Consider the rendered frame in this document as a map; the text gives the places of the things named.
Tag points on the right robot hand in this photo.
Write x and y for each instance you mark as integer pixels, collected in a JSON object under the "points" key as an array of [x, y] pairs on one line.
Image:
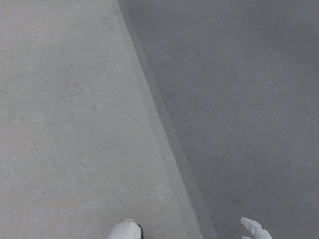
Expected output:
{"points": [[255, 229]]}

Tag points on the robot left thigh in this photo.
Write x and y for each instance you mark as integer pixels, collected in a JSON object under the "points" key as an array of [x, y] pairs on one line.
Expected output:
{"points": [[125, 230]]}

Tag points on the left robot shin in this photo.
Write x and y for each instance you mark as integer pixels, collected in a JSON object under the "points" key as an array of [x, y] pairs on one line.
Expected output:
{"points": [[130, 220]]}

